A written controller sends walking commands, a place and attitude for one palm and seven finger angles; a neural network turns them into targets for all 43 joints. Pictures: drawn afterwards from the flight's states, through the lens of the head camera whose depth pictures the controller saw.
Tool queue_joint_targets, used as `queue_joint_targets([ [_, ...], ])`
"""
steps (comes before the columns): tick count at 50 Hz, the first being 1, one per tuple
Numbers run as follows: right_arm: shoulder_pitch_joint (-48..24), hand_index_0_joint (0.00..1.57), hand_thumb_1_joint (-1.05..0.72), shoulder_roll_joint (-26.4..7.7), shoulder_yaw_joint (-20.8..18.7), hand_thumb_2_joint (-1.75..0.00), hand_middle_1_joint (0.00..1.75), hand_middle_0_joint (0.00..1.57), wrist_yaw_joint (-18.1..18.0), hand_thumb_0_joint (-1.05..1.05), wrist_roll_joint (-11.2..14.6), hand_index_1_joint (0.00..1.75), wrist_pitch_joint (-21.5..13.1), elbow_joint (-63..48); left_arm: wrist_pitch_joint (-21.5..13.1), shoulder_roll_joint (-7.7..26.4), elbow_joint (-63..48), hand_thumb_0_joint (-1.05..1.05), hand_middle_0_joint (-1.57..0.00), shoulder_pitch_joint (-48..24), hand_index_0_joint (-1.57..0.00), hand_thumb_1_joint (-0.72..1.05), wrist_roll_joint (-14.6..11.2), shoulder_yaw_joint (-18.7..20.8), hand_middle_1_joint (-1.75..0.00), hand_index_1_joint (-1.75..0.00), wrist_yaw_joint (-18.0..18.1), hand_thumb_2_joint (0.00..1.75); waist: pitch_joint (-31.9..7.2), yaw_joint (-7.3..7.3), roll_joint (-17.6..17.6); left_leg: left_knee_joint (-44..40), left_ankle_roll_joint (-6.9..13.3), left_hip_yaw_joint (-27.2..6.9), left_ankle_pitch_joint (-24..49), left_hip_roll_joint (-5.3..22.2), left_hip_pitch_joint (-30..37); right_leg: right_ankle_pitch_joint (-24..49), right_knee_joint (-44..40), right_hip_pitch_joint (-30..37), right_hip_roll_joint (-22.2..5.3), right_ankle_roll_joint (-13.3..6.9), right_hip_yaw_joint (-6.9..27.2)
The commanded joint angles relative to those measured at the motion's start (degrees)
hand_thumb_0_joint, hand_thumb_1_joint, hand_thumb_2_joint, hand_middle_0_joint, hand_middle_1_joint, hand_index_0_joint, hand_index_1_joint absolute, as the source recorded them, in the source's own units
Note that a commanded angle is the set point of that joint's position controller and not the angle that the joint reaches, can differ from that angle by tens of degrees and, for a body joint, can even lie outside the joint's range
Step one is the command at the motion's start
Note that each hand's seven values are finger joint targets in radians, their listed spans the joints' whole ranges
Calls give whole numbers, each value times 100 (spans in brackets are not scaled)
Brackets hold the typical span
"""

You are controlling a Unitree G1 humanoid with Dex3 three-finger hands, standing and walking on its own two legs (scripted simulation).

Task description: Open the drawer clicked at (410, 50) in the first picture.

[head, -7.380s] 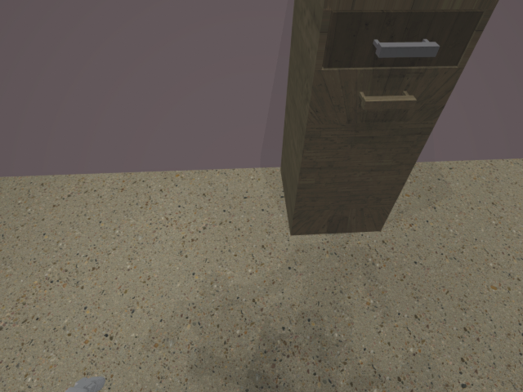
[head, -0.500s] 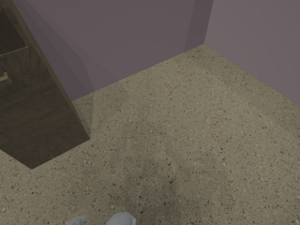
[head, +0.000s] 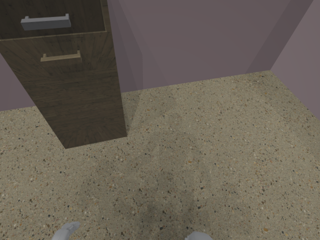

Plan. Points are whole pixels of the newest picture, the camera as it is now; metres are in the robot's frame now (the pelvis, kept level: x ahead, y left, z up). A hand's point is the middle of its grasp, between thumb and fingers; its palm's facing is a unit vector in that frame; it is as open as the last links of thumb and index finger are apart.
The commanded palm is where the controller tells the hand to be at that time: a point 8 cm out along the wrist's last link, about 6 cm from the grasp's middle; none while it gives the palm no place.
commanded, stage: turn to face it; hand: left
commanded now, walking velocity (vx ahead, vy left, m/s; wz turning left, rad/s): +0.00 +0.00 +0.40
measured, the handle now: (47, 20) +0.78 +0.44 +0.12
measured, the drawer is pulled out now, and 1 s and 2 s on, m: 0.00 0.00 0.00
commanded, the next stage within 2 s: take the last steps up to it in 0.30 s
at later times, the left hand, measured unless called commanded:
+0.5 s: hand out of the picture -0.03 +0.18 -0.17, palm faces +0.25 -0.94 -0.24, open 7.4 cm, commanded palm none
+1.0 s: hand out of the picture +0.10 +0.22 -0.17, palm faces +0.20 -0.97 -0.16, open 7.4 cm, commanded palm none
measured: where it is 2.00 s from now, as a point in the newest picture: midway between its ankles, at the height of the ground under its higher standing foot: (144, 220)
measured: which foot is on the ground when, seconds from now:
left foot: down 0.00-0.18, up 0.20-0.54, down 0.56-1.00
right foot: up 0.00-0.16, down 0.18-0.56, up 0.58-1.00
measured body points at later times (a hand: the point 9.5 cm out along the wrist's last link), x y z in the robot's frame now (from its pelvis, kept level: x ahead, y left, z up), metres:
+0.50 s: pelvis -0.02 -0.02 +0.00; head +0.00 -0.02 +0.44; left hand -0.04 +0.23 -0.15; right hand +0.08 -0.26 -0.15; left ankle -0.07 +0.11 -0.71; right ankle +0.01 -0.15 -0.74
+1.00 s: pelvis +0.07 +0.03 -0.01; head +0.09 +0.04 +0.44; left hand +0.09 +0.27 -0.16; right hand +0.02 -0.19 -0.16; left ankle -0.07 +0.10 -0.74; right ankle +0.20 -0.08 -0.71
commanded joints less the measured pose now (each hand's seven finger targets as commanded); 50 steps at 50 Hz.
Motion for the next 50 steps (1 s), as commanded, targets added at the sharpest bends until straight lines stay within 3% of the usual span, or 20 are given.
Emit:
queue_joint_targets([
  [1, 235, 20, -90, -1230, -361, -90, 30, 20, -103, 0, -44, 30, -39, -311, -165, 388, -525, 0, -20, -140, -20, 90, -21, 75, -30, -30, 32, 90, -659, -127, 935, -583, 700, -1670, 2473, 1518, 484, -115, -668, 171, 111, -88, 12],
  [5, 92, 20, -90, -1175, -369, -90, 30, 20, -102, 0, -33, 30, -11, -341, -229, 354, -440, 0, -20, 326, -20, 90, -53, 58, -30, -30, 65, 90, -809, 70, 886, -274, 559, -1789, 2546, 1319, 161, 448, -1979, 1079, 336, -207, -89],
  [7, 91, 20, -90, -980, -339, -90, 30, 20, -78, 0, 32, 30, -26, -345, -332, 534, -351, 0, -20, 681, -20, 90, -33, 88, -30, -30, 99, 90, -916, 257, 390, 266, 164, -1558, 1776, 954, -444, 1415, -3433, 2151, 40, -278, 104],
  [8, 258, 20, -90, -628, -287, -90, 30, 20, -49, 0, 89, 30, -48, -391, -394, 947, -316, 0, -20, 785, -20, 90, 45, 164, -30, -30, 139, 90, -1061, 230, -740, 1222, -264, -785, 239, 331, -1413, 1976, -3776, 2966, -1179, -650, 1237],
  [9, 176, 20, -90, -530, -282, -90, 30, 20, -50, 0, 63, 30, -29, -530, -379, 1230, -372, 0, -20, 819, -20, 90, 79, 190, -30, -30, 126, 90, -852, 282, -1344, 2385, -518, -82, -2000, -199, -1832, 2604, -3869, 2483, -2317, -1343, 2054],
  [11, 95, 20, -90, -749, -367, -90, 30, 20, -48, 0, -6, 30, 146, -389, -332, 956, -439, 0, -20, 394, -20, 90, 32, 192, -30, -30, 155, 90, -454, 132, -1037, 3786, -506, -292, -1806, 126, -1640, 1618, -4104, 1353, -2018, -1601, 1856],
  [13, 249, 20, -90, -659, -339, -90, 30, 20, 24, 0, -22, 30, 190, -156, -348, 681, -454, 0, -20, 14, -20, 90, 40, 88, -30, -30, 120, 90, -113, -75, -689, 4228, -569, -99, -1076, 304, -1648, 1408, -3991, 1075, -1408, -1345, 845],
  [15, 294, 20, -90, -604, -295, -90, 30, 20, 38, 0, -16, 30, 194, -89, -374, 611, -392, 0, -20, 141, -20, 90, 56, 77, -30, -30, 118, 90, -152, -25, -966, 4102, -641, 70, -889, 368, -1547, 1444, -3983, 1088, -1291, -1280, 520],
  [22, -268, 20, -90, -338, -115, -90, 30, 20, 15, 0, 35, 30, 67, -99, -365, 912, 175, 0, -20, 1073, -20, 90, 124, 169, -30, -30, 79, 90, -497, 447, -1105, 1767, -647, 637, -1468, 351, -917, 2190, -3682, 1953, -1433, -1397, 454],
  [25, 231, 20, -90, -323, -65, -90, 30, 20, 12, 0, 12, 30, -57, 98, -360, 919, 344, 0, -20, 1023, -20, 90, 95, 161, -30, -30, 35, 90, -635, 230, -1210, 521, -534, 901, -963, 301, -4, 865, -3582, 1605, -1266, -1173, 295],
  [26, 508, 20, -90, -364, -67, -90, 30, 20, 5, 0, 10, 30, -113, 211, -343, 826, 377, 0, -20, 944, -20, 90, 67, 145, -30, -30, 15, 90, -617, 83, -892, -176, -477, 957, -633, 275, 704, 156, -3366, 1095, -1101, -968, 87],
  [27, 852, 20, -90, -637, -120, -90, 30, 20, -27, 0, -3, 30, -185, 320, -310, 600, 332, 0, -20, 886, -20, 90, 18, 92, -30, -30, -13, 90, -638, -103, -39, -724, -333, 363, -801, 719, 1470, -396, -2676, 282, -798, -721, -224],
  [28, 1197, 20, -90, -1184, -243, -90, 30, 20, -68, 0, -71, 30, -208, 400, -291, 164, 182, 0, -20, 847, -20, 90, 1, -6, -30, -30, -73, 90, -477, -270, 1678, -1310, 189, -1477, -1674, 2052, 1847, -794, -1279, -915, -58, -387, -874],
  [29, 1432, 20, -90, -1375, -271, -90, 30, 20, -94, 0, -71, 30, -196, 438, -316, 144, 16, 0, -20, 394, -20, 90, 60, -53, -30, -30, -72, 90, -104, -457, 1812, -1850, 651, -2282, -2173, 2626, 1364, -967, -414, -1280, 22, -429, -655],
  [31, 1150, 20, -90, -1005, -156, -90, 30, 20, -184, 0, -48, 30, -244, 497, -323, 263, 159, 0, -20, 133, -20, 90, 92, -19, -30, -30, -115, 90, 397, -296, 1368, -2051, 680, -2042, -2360, 2404, 696, -281, 508, -1390, -201, -505, -160],
  [32, 930, 20, -90, -798, -85, -90, 30, 20, -193, 0, -39, 30, -290, 473, -347, 199, 350, 0, -20, 305, -20, 90, 103, -18, -30, -30, -173, 90, 579, -166, 1062, -2036, 583, -1502, -1871, 2148, 553, 139, 617, -1254, -259, -494, -151],
  [35, 991, 20, -90, -602, -16, -90, 30, 20, -231, 0, 20, 30, -444, 572, -364, 65, 671, 0, -20, 734, -20, 90, 84, -66, -30, -30, -214, 90, 214, 14, 779, -1808, 480, -586, 197, 1749, 1003, 774, 608, -1022, -220, -374, -241],
  [40, 1543, 20, -90, -460, -25, -90, 30, 20, -290, 0, 36, 30, -532, 887, -346, -30, 645, 0, -20, 401, -20, 90, 62, -74, -30, -30, -190, 90, 203, -58, 598, -1602, 619, -318, 1872, 1890, 1599, 961, 272, -1352, -277, -259, -278],
  [46, 1888, 20, -90, -385, -47, -90, 30, 20, -303, 0, -35, 30, -527, 1168, -391, -173, 447, 0, -20, -403, -20, 90, 28, -93, -30, -30, -226, 90, 506, -264, 719, -1467, 562, -188, 2130, 1940, 1454, 987, -1019, -957, -215, -404, -467],
  [50, 1776, 20, -90, -471, -71, -90, 30, 20, -305, 0, -57, 30, -509, 1252, -474, -209, 488, 0, -20, -200, -20, 90, 25, -52, -30, -30, -230, 90, 336, -61, 751, -889, 453, 45, 2997, 1859, 1257, 938, -1921, 153, 139, -632, -762],
])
